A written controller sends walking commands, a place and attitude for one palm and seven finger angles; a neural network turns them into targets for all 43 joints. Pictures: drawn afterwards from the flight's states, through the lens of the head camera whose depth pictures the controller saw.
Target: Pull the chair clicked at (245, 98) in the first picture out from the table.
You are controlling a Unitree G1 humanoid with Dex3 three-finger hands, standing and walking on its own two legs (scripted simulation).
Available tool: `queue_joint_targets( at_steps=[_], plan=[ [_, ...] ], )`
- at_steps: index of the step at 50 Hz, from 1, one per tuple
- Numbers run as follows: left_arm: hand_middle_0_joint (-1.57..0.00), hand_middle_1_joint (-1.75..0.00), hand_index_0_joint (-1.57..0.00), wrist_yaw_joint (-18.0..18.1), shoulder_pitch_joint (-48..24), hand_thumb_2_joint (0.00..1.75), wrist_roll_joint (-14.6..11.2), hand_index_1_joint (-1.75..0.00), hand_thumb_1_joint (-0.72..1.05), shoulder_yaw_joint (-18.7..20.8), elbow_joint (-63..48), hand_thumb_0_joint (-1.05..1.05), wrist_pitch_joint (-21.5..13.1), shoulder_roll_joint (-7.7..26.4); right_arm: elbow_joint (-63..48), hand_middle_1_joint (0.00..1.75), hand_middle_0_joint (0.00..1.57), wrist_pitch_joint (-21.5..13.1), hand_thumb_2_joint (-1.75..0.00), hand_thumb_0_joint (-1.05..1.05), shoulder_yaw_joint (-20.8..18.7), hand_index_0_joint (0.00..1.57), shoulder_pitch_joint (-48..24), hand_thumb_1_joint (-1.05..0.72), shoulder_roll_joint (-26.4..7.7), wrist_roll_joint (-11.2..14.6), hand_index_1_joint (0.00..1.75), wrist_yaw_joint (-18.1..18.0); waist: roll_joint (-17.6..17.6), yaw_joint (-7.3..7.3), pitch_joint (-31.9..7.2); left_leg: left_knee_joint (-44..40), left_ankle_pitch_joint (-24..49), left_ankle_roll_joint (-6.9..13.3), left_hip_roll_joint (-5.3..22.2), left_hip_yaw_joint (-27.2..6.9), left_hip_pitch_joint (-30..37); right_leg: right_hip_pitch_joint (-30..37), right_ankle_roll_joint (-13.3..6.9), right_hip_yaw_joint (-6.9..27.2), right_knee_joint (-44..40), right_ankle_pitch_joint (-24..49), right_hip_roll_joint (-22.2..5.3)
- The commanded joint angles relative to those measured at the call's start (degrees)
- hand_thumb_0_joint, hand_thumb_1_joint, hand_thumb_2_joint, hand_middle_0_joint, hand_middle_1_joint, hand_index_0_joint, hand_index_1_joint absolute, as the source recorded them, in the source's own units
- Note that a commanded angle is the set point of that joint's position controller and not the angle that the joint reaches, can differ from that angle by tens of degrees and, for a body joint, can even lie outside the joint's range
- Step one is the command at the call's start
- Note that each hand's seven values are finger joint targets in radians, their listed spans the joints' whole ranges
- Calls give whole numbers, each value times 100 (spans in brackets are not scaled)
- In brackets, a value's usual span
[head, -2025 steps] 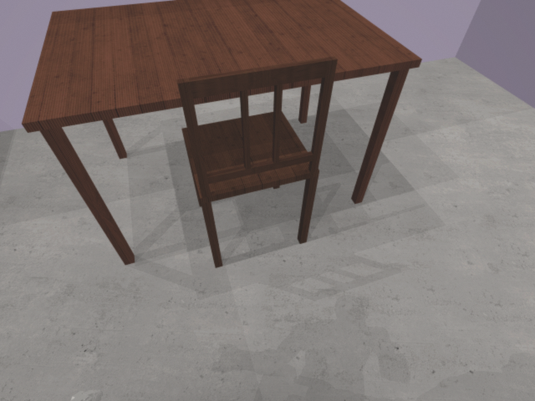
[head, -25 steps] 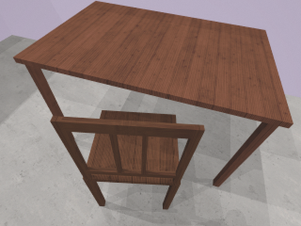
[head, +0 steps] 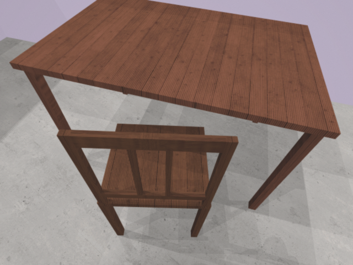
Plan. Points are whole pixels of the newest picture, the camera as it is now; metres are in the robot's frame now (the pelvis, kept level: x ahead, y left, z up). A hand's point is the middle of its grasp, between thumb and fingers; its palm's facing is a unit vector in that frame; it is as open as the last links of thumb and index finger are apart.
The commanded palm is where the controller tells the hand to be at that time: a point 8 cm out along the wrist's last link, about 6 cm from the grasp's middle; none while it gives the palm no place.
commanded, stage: shuffle to correct the standing spot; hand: left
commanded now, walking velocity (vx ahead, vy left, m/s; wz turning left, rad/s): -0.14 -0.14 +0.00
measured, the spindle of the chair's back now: (136, 173) +0.37 +0.14 -0.09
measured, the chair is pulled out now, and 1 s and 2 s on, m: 0.16 0.16 0.16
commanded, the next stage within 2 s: come to a stop and stand still in 0.14 s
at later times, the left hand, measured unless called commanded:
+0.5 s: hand out of the picture +0.00 +0.10 -0.18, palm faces -0.02 -0.98 -0.21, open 7.3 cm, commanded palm none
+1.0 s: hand out of the picture -0.01 +0.18 -0.18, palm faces +0.01 -0.97 -0.22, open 7.4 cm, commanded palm none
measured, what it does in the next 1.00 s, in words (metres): steps on the spot: right foot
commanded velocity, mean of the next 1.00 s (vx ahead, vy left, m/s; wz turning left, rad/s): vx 0.00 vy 0.03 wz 0.00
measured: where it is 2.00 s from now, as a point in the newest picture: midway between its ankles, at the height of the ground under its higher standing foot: outside the picture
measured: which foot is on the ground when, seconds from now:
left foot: down 0.00-1.00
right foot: up 0.00-0.26, down 0.28-1.00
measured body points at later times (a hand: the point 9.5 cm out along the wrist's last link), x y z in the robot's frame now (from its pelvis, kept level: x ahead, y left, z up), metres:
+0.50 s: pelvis -0.05 -0.07 +0.00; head -0.03 -0.07 +0.44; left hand +0.00 +0.15 -0.16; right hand -0.04 -0.32 -0.16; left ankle -0.02 +0.03 -0.73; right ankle -0.07 -0.19 -0.74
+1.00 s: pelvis -0.03 +0.00 +0.00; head -0.03 +0.01 +0.45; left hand -0.01 +0.23 -0.16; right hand +0.00 -0.24 -0.15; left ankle -0.02 +0.03 -0.74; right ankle -0.07 -0.18 -0.73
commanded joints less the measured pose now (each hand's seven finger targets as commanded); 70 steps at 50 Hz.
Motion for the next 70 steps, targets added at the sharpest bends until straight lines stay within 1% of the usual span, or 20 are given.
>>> queue_joint_targets(
  at_steps=[1,9,12,14,16,17,20,24,28,30,32,33,34,35,36,37,40,42,58,70],
  plan=[
    [-20,-30,-20,0,286,90,46,-30,90,147,-348,0,39,374,-306,30,20,32,-90,0,-236,20,103,-90,-852,-67,30,-21,367,101,-136,-422,3573,453,2362,-1762,-62,-603,-41,188,1097,-416,-105],
    [-20,-30,-20,-59,47,90,88,-30,90,221,-782,0,119,434,-516,30,20,197,-90,0,-463,20,74,-90,-1138,-114,30,49,732,-47,-228,-184,2569,237,2311,-1680,-273,-492,-85,-95,384,-154,57],
    [-20,-30,-20,-92,238,90,93,-30,90,232,-869,0,91,528,-666,30,20,241,-90,0,-529,20,53,-90,-1246,-89,30,61,668,27,-374,355,2501,-38,2118,-1470,-434,7,-135,-180,-697,775,93],
    [-20,-30,-20,-65,232,90,106,-30,90,215,-891,0,-4,696,-792,30,20,257,-90,0,-481,20,84,-90,-970,-57,30,104,27,-20,-440,931,1113,-414,1419,-999,-865,252,-374,489,-1174,1921,-359],
    [-20,-30,-20,-45,84,90,81,-30,90,177,-897,0,-165,997,-907,30,20,315,-90,0,-337,20,-42,-90,-569,-50,30,177,-795,-46,-512,1404,-660,-758,701,-466,-1007,20,-801,1391,-1742,1468,-1116],
    [-20,-30,-20,-43,-23,90,72,-30,90,152,-894,0,-217,1041,-892,30,20,327,-90,0,-302,20,-165,-90,-587,-69,30,204,-816,9,-351,1485,-882,-802,688,-545,-942,-260,-933,1509,-1968,1019,-1219],
    [-20,-30,-20,-64,-129,90,53,-30,90,101,-859,0,-301,1089,-747,30,20,275,-90,0,-235,20,-38,-90,-608,-81,30,259,-334,-22,-75,1092,-374,-817,646,-639,-779,-324,-848,1395,-2004,760,-1017],
    [-20,-30,-20,-68,15,90,65,-30,90,154,-821,0,-305,1246,-747,30,20,250,-90,0,-196,20,43,-90,-743,-72,30,291,-485,88,153,960,-264,-825,614,-689,-881,-174,-880,1514,-2166,469,-1116],
    [-20,-30,-20,-70,32,90,55,-30,90,174,-829,0,-282,1248,-721,30,20,214,-90,0,-150,20,190,-90,-737,-53,30,289,-350,65,203,538,21,-786,618,-726,-539,-299,-795,1210,-1970,659,-1001],
    [-20,-30,-20,-79,-61,90,45,-30,90,134,-862,0,-233,1126,-671,30,20,193,-90,0,-132,20,267,-90,-727,-48,30,282,164,36,346,195,207,-705,745,-882,-250,-669,-618,811,-1738,315,-687],
    [-20,-30,-20,-84,49,90,42,-30,90,98,-836,0,-199,914,-678,30,20,157,-90,0,-120,20,317,-90,-822,-68,30,270,740,79,353,-228,91,-455,1066,-1475,-571,-524,-352,350,-1419,40,-235],
    [-20,-30,-20,-85,163,90,36,-30,90,75,-787,0,-196,829,-697,30,20,139,-90,0,-110,20,300,-90,-874,-60,30,254,744,139,267,-411,26,-362,1179,-1665,-712,-272,-283,184,-1306,205,-124],
    [-20,-30,-20,67,875,90,47,-30,90,25,-261,0,-401,835,-1218,30,20,63,-90,0,-60,20,-549,-90,-1151,-47,30,225,1036,351,304,1008,809,-590,1061,-1126,-951,88,-434,421,-1553,1689,-484],
    [-20,-30,-20,27,790,90,17,-30,90,49,-352,0,-504,1182,-1316,30,20,75,-90,0,-21,20,-429,-90,-943,-33,30,250,481,182,-197,1154,480,-731,727,-1069,-1029,531,-649,1187,-1572,3107,-956],
    [-20,-30,-20,10,283,90,-18,-30,90,60,-528,0,-530,1180,-1299,30,20,77,-90,0,-27,20,223,-90,-790,-86,30,246,-47,-208,-802,779,138,-737,784,-1060,-721,653,-773,963,-1321,2615,-1186],
    [-20,-30,-20,3,64,90,-12,-30,90,40,-634,0,-524,1047,-1201,30,20,47,-90,0,-25,20,299,-90,-835,-92,30,257,-184,-171,-990,533,680,-703,791,-1178,-487,721,-666,653,-1038,2575,-859],
    [-20,-30,-20,5,312,90,-7,-30,90,-12,-556,0,-404,825,-1111,30,20,-28,-90,0,-58,20,233,-90,-1129,-80,30,220,781,58,-783,270,2682,-403,1291,-1848,-359,548,-339,41,-737,1333,-203],
    [-20,-30,-20,11,403,90,2,-30,90,-58,-474,0,-329,662,-1140,30,20,6,-90,0,-62,20,155,-90,-1191,-68,30,195,481,84,-216,-19,2223,-347,1342,-2013,-732,415,-281,-105,-863,713,-72],
    [-20,-30,-20,-54,610,90,41,-30,90,-61,-451,0,-286,724,-990,30,20,-9,-90,0,-103,20,-10,-90,-1292,-46,30,214,428,76,-112,-894,843,-746,1213,-1997,-146,204,-181,12,-1261,859,-222],
    [-20,-30,-20,-76,762,90,47,-30,90,-86,-185,0,-337,694,-679,30,20,-33,-90,0,-71,20,35,-90,-1202,-8,30,236,250,91,25,-954,590,-599,1127,-1830,-204,307,-161,63,-1570,1094,-320]
  ],
)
